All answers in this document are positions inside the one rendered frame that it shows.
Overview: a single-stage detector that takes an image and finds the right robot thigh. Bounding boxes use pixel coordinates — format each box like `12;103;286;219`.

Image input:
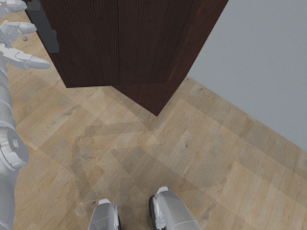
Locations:
153;190;201;230

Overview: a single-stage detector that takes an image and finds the cupboard door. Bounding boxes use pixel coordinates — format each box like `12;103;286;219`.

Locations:
22;0;201;88

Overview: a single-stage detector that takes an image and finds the left robot upper arm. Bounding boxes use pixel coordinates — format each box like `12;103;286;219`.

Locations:
0;126;30;230

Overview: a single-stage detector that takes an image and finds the robot right foot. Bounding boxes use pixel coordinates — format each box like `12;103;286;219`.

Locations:
149;195;166;230

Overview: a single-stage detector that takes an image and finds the handle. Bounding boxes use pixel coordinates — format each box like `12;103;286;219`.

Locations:
27;0;59;53

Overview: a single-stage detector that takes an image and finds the robot left forearm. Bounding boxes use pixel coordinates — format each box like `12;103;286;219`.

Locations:
0;59;16;132

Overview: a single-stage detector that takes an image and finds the robot left hand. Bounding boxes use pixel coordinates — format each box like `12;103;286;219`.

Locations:
0;0;51;70

